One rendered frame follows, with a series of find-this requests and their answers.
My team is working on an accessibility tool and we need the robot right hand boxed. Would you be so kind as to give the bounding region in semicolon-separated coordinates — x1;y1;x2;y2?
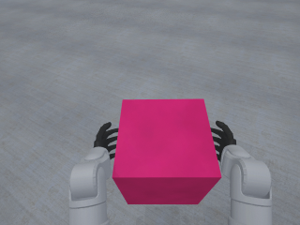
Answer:
210;120;236;161

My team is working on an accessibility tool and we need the robot right forearm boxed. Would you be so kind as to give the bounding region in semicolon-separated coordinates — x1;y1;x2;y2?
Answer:
220;144;273;225

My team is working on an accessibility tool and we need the robot left hand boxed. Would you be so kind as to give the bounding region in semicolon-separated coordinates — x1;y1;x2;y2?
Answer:
94;122;119;159

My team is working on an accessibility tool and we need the carton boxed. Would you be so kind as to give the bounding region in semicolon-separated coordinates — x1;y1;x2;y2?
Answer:
112;98;222;204

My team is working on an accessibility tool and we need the robot left forearm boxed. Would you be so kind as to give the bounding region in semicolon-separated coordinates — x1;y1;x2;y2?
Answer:
68;146;112;225

